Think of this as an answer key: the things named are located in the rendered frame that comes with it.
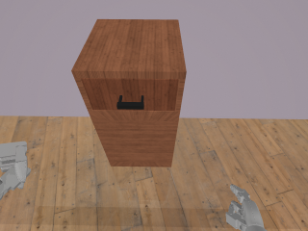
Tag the robot right hand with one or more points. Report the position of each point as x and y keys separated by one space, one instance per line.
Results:
x=245 y=215

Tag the robot left hand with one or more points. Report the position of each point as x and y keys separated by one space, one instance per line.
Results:
x=13 y=161

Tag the drawer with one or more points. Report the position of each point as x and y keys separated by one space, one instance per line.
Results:
x=158 y=94

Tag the cabinet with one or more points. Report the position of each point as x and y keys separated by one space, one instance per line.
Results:
x=134 y=49

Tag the handle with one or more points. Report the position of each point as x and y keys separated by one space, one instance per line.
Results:
x=130 y=105

